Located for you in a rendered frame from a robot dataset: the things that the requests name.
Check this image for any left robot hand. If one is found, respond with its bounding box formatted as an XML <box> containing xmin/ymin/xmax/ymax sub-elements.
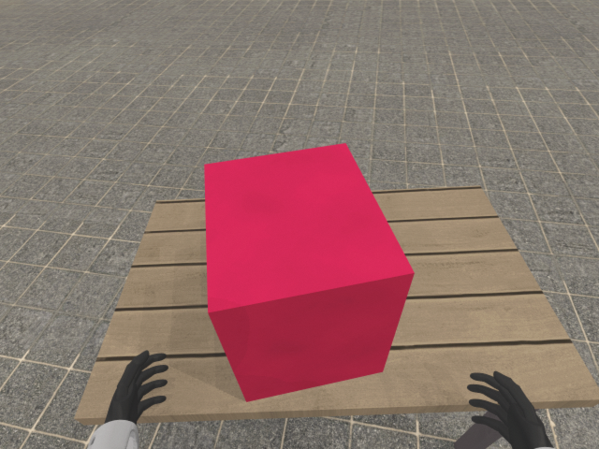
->
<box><xmin>105</xmin><ymin>350</ymin><xmax>168</xmax><ymax>425</ymax></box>

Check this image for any table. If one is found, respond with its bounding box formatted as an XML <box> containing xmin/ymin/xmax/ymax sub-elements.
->
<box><xmin>74</xmin><ymin>185</ymin><xmax>599</xmax><ymax>449</ymax></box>

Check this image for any left robot forearm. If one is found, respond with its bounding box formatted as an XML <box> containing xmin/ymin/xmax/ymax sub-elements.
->
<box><xmin>87</xmin><ymin>420</ymin><xmax>139</xmax><ymax>449</ymax></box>

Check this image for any right robot hand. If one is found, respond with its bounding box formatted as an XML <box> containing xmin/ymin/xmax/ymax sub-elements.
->
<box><xmin>467</xmin><ymin>371</ymin><xmax>553</xmax><ymax>449</ymax></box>

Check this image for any carton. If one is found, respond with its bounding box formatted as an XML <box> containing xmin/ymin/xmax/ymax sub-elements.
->
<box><xmin>204</xmin><ymin>143</ymin><xmax>415</xmax><ymax>402</ymax></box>

